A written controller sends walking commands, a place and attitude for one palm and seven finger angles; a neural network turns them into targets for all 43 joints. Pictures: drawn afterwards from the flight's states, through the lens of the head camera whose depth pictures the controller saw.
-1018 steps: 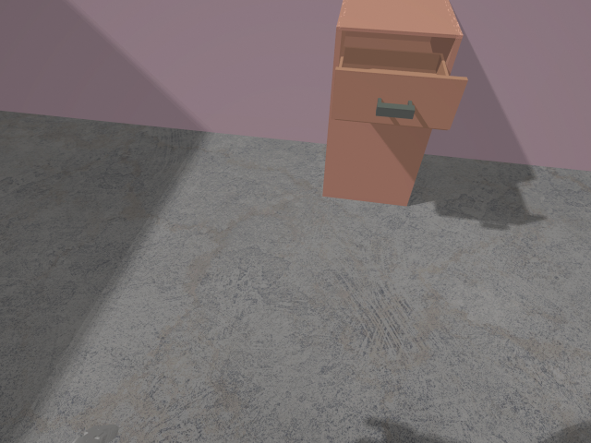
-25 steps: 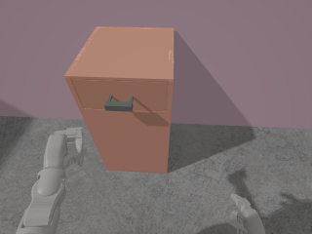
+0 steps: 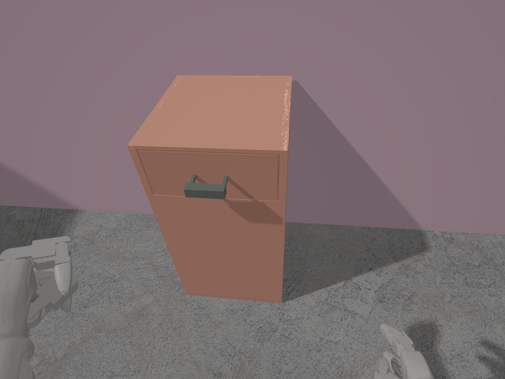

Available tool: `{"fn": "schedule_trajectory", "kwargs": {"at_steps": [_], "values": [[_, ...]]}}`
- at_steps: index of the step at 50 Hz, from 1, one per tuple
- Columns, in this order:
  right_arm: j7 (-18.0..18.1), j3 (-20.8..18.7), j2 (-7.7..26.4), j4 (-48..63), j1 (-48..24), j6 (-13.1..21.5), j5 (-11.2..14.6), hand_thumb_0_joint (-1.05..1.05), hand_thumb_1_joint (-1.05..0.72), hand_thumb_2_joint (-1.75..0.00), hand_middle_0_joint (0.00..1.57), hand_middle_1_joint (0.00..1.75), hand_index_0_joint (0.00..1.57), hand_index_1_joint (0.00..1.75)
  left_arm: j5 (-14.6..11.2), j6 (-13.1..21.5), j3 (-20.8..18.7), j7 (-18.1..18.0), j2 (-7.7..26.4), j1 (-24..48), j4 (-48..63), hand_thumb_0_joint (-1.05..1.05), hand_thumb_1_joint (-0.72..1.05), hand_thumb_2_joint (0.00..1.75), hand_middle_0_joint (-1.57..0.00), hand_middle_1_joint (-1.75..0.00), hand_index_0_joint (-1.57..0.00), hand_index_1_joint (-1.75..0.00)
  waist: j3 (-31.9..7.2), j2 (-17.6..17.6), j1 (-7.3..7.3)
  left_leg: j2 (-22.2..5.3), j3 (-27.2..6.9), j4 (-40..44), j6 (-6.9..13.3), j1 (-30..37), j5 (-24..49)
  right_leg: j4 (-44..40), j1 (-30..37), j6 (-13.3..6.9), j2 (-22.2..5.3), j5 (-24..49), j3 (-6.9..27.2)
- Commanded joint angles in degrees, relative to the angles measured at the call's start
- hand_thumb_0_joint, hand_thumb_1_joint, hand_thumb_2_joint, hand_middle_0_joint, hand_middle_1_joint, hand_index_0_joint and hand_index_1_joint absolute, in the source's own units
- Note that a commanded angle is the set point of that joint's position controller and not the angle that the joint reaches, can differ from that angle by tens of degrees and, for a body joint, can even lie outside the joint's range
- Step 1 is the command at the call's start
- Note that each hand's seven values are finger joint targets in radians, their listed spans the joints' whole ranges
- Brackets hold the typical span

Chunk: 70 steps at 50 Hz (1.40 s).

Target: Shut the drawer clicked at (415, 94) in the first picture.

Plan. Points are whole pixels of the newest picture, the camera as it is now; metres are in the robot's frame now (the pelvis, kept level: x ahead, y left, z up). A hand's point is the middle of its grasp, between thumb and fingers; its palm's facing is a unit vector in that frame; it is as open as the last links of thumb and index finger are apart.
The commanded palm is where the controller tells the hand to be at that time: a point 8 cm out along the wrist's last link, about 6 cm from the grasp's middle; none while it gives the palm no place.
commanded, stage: draw the hand back to the body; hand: left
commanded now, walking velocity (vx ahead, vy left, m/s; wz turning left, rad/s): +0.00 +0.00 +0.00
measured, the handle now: (207, 184) +0.60 +0.20 -0.07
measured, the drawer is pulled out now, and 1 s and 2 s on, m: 0.00 0.00 0.00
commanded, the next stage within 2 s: step back with the hand held close in 0.16 s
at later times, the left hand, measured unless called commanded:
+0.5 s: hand (73, 278) +0.18 +0.24 +0.16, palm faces +0.36 -0.81 -0.46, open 3.3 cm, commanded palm +0.12 +0.28 +0.17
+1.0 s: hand (26, 327) +0.13 +0.27 +0.15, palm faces +0.37 -0.80 -0.47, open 3.3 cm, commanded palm +0.06 +0.31 +0.17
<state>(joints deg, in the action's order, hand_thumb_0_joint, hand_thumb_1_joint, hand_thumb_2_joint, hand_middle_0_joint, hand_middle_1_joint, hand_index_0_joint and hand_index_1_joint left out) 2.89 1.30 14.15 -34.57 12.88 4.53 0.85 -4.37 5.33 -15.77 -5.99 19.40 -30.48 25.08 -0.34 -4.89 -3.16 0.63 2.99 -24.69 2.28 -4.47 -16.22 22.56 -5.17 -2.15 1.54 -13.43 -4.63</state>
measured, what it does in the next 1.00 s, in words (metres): shifts its weight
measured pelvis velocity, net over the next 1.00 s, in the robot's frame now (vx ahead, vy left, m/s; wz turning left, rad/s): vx -0.07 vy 0.03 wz -0.01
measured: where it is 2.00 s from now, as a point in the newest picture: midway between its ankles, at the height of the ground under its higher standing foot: outside the picture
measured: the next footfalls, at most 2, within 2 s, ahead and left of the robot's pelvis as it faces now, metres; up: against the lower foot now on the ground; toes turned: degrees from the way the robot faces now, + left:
right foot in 1.94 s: -0.28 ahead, -0.10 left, +0.00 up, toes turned -4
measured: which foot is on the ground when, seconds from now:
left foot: down 0.00-1.00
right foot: down 0.00-1.00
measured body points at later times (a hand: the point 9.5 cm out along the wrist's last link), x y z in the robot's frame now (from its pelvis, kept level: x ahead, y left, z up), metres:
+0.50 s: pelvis -0.01 +0.00 +0.00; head -0.01 -0.02 +0.45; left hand +0.16 +0.28 +0.18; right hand +0.15 -0.24 -0.09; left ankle -0.03 +0.09 -0.74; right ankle -0.01 -0.09 -0.74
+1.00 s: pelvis -0.07 +0.03 -0.01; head -0.05 +0.03 +0.43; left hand +0.10 +0.31 +0.18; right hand +0.11 -0.21 -0.09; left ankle -0.03 +0.09 -0.74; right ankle -0.01 -0.09 -0.74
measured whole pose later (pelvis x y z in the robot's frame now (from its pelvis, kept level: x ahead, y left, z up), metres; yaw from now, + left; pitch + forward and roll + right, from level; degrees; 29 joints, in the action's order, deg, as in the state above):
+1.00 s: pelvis -0.07 +0.03 -0.01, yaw -1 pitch +1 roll -1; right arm 3.7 -0.1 12.2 -30.8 11.6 4.0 0.2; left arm -0.4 13.7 -21.3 -8.2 20.7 -34.5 32.0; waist 1.6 -0.9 -0.4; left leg 1.8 4.5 -34.0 5.1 -20.7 -14.4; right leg 31.0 -21.2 -0.2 -0.4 -10.6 -3.7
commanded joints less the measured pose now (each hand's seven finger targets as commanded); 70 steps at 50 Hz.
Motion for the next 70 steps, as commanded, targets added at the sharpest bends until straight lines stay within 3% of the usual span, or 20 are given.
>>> {"fn": "schedule_trajectory", "kwargs": {"at_steps": [1, 2, 7, 12, 14, 15, 17, 19, 21, 27, 31, 38, 43, 46, 51, 57, 59, 66, 68, 70], "values": [[0.5, -2.1, 4.6, 9.1, -8.1, 4.9, 0.0, 0.0, -0.9, -0.9, 0.2, 0.3, 0.2, 0.3, -0.1, 4.2, -5.7, -0.7, 8.0, 2.6, 11.7, 0.0, 0.9, 0.9, -1.4, -1.6, -1.4, -1.6, 0.8, 3.7, 0.56, -2.0, -3.7, 3.0, -0.2, -3.1, 10.9, -3.7, -1.5, 0.3, -2.2, 8.1, 4.4], [0.7, -2.3, 4.8, 8.9, -8.4, 4.9, 0.2, 0.0, -0.9, -0.9, 0.2, 0.3, 0.2, 0.3, -0.2, 3.8, -5.1, -0.6, 7.4, 3.1, 9.4, 0.0, 0.9, 0.9, -1.4, -1.6, -1.4, -1.6, 3.2, 5.1, 0.78, -2.1, -3.6, 3.0, -0.1, -3.7, 8.9, -4.8, -3.1, 0.5, -2.1, 5.6, 4.6], [1.3, -2.4, 4.8, 8.9, -8.3, 5.4, 0.1, 0.0, -0.9, -0.9, 0.2, 0.3, 0.2, 0.3, -0.1, 5.0, -6.0, -0.8, 8.8, 5.2, 10.3, 0.0, 0.9, 0.9, -1.4, -1.6, -1.4, -1.6, 0.7, 4.1, 0.45, -1.8, -3.6, 2.6, 0.4, -2.9, 6.5, -5.3, -2.8, 0.6, -2.7, 2.1, 5.4], [1.3, -2.1, 4.5, 8.8, -8.4, 6.7, -0.1, 0.0, -0.9, -0.9, 0.2, 0.3, 0.2, 0.3, 0.2, 5.4, -7.1, -1.4, 10.0, 4.9, 13.0, 0.0, 0.9, 0.9, -1.4, -1.6, -1.4, -1.6, -1.9, 0.5, -0.25, -1.6, -3.7, 2.5, 0.0, -2.7, 9.6, -3.8, 0.0, 0.2, -2.9, 6.5, 5.5], [1.2, -2.0, 4.1, 8.8, -8.5, 6.8, -0.2, 0.0, -0.9, -0.9, 0.2, 0.3, 0.2, 0.3, 0.1, 5.2, -6.6, -1.3, 9.2, 4.5, 12.5, 0.0, 0.9, 0.9, -1.4, -1.6, -1.4, -1.6, -0.4, 1.9, -0.13, -1.7, -3.6, 2.7, 0.0, -3.1, 9.3, -3.8, -0.6, 0.3, -2.8, 6.3, 5.3], [0.8, -2.5, 5.8, 10.4, -6.9, 5.5, 0.0, 0.0, -0.9, -0.9, 0.2, 0.3, 0.2, 0.3, 0.3, 8.4, -15.6, -1.7, 17.6, 13.4, 17.9, 0.0, 0.9, 0.9, -1.4, -1.6, -1.4, -1.6, 4.9, 4.9, 2.28, -2.8, -5.0, 1.2, 1.0, -8.0, 3.8, -8.1, -6.2, 0.4, -6.5, 5.8, 13.7], [0.6, -2.9, 4.5, 8.9, -6.3, 4.3, -0.3, 0.0, -0.9, -0.9, 0.2, 0.3, 0.2, 0.3, 1.0, 9.5, -12.1, -1.2, 12.3, 6.8, 11.0, 0.0, 0.9, 0.9, -1.4, -1.6, -1.4, -1.6, 4.8, 7.3, 2.9, -2.2, -5.2, -1.8, 0.8, -6.5, 3.1, -10.2, -9.2, -0.4, -9.1, 4.7, 15.1], [0.2, -3.3, 4.9, 8.7, -6.2, 3.2, -0.6, 0.0, -0.9, -0.9, 0.2, 0.3, 0.2, 0.3, 1.3, 9.7, -9.1, -0.9, 8.4, 0.7, 8.8, 0.0, 0.9, 0.9, -1.4, -1.6, -1.4, -1.6, 0.7, 4.8, 3.19, -3.0, -4.8, -1.0, 0.8, -5.5, 6.6, -7.6, -7.1, -0.2, -9.2, 8.1, 12.6], [0.1, -3.7, 5.6, 9.3, -6.5, 2.3, -0.6, 0.0, -0.9, -0.9, 0.2, 0.3, 0.2, 0.3, 1.3, 9.9, -8.5, -0.9, 7.9, -2.0, 10.1, 0.0, 0.9, 0.9, -1.4, -1.6, -1.4, -1.6, -2.5, 2.4, 3.17, -4.0, -5.0, 1.1, 1.0, -5.9, 10.4, -4.0, -4.1, 0.6, -7.9, 13.1, 9.9], [0.9, -4.6, 5.5, 11.4, -7.9, 0.2, -0.4, 0.0, -0.9, -0.9, 0.2, 0.3, 0.2, 0.3, 1.4, 10.0, -12.9, -2.0, 12.6, -5.3, 15.3, 0.0, 0.9, 0.9, -1.4, -1.6, -1.4, -1.6, -9.4, 3.3, 2.43, -5.3, -6.4, 1.4, 0.6, -8.8, 20.6, 2.9, 1.4, 1.0, -6.7, 23.4, 7.7], [1.3, -4.8, 5.3, 11.9, -7.3, -0.1, -0.3, 0.0, -0.9, -0.9, 0.2, 0.3, 0.2, 0.3, 1.4, 10.0, -12.8, -2.6, 12.3, -6.6, 16.8, 0.0, 0.9, 0.9, -1.4, -1.6, -1.4, -1.6, -9.2, 2.8, 2.71, -5.8, -7.2, 0.9, 0.6, -11.1, 20.7, 4.9, 0.7, 1.0, -6.4, 23.6, 8.1], [1.5, -5.0, 5.9, 12.1, -6.7, 0.9, -0.5, 0.0, -0.9, -0.9, 0.2, 0.3, 0.2, 0.3, 2.3, 10.3, -12.1, -2.6, 11.3, -5.4, 17.5, 0.0, 0.9, 0.9, -1.4, -1.6, -1.4, -1.6, -5.1, 0.2, 2.81, -8.3, -10.3, 5.7, 2.0, -22.0, 6.2, 9.2, 1.6, 1.6, -4.1, 12.7, 7.9], [1.6, -4.9, 6.0, 12.6, -6.3, 1.8, -0.3, 0.0, -0.9, -0.9, 0.2, 0.3, 0.2, 0.3, 3.0, 10.8, -12.2, -2.9, 10.9, -3.3, 17.0, 0.0, 0.9, 0.9, -1.4, -1.6, -1.4, -1.6, -1.5, 3.1, 3.43, -8.3, -11.5, 7.4, 3.5, -32.9, -13.3, 9.7, 3.7, 1.7, -4.1, 6.1, 10.0], [1.4, -4.9, 6.2, 12.7, -5.4, 2.5, -0.4, 0.0, -0.9, -0.9, 0.2, 0.3, 0.2, 0.3, 3.4, 11.5, -11.7, -3.1, 10.6, -2.2, 18.6, 0.0, 0.9, 0.9, -1.4, -1.6, -1.4, -1.6, -0.8, 3.9, 3.94, -7.0, -11.1, 4.7, 3.5, -31.7, -17.0, 6.6, -0.8, 1.1, -5.0, 0.2, 12.0], [1.5, -4.8, 6.1, 12.4, -5.2, 3.2, -0.9, 0.0, -0.9, -0.9, 0.2, 0.3, 0.2, 0.3, 3.4, 12.4, -12.2, -3.5, 11.0, -2.5, 20.2, 0.0, 0.9, 0.9, -1.4, -1.6, -1.4, -1.6, -2.0, 3.5, 4.06, -6.5, -11.4, 3.5, 3.2, -29.7, -16.2, 4.7, -3.2, 0.8, -5.1, -2.5, 12.3], [1.8, -5.1, 6.4, 12.7, -6.5, 3.6, -1.2, 0.0, -0.9, -0.9, 0.2, 0.3, 0.2, 0.3, 4.1, 13.1, -14.4, -3.4, 11.9, -3.2, 21.6, 0.0, 0.9, 0.9, -1.4, -1.6, -1.4, -1.6, -4.4, -3.0, 3.21, -11.3, -15.5, 9.9, 4.7, -38.2, -12.7, 18.0, 8.2, 2.6, -0.5, 11.7, 7.7], [1.7, -5.3, 6.2, 12.6, -6.1, 3.6, -1.2, 0.0, -0.9, -0.9, 0.2, 0.3, 0.2, 0.3, 4.1, 13.2, -15.2, -3.1, 12.1, -4.3, 21.4, 0.0, 0.9, 0.9, -1.4, -1.6, -1.4, -1.6, -4.8, -1.1, 3.03, -11.8, -15.3, 8.9, 4.9, -37.9, -9.7, 20.0, 7.8, 2.6, 0.0, 12.2, 7.9], [1.2, -5.9, 6.7, 11.6, -5.6, 4.1, -1.6, 0.0, -0.9, -0.9, 0.2, 0.3, 0.2, 0.3, 4.2, 14.6, -15.5, -2.1, 11.5, -3.8, 22.4, 0.0, 0.9, 0.9, -1.4, -1.6, -1.4, -1.6, -4.3, -1.9, 3.53, -13.1, -14.4, 6.8, 5.8, -39.0, -10.2, 22.6, 5.9, 2.5, 0.8, 8.7, 10.0], [1.3, -5.8, 6.3, 11.2, -5.6, 3.9, -1.5, 0.0, -0.9, -0.9, 0.2, 0.3, 0.2, 0.3, 3.9, 14.7, -15.6, -2.0, 11.8, -3.5, 22.0, 0.0, 0.9, 0.9, -1.4, -1.6, -1.4, -1.6, -4.8, 1.3, 3.86, -11.5, -13.5, 3.6, 5.1, -37.2, -8.8, 20.0, 4.4, 1.7, -0.6, 12.7, 12.5], [1.4, -6.0, 6.1, 10.8, -5.3, 3.4, -1.5, 0.0, -0.9, -0.9, 0.2, 0.3, 0.2, 0.3, 3.7, 15.0, -15.6, -1.9, 12.3, -2.4, 21.9, 0.0, 0.9, 0.9, -1.4, -1.6, -1.4, -1.6, -5.1, 4.3, 4.38, -7.4, -10.7, -1.8, 3.4, -34.4, -10.9, 14.5, -0.3, 0.2, -4.1, 17.0, 18.3]]}}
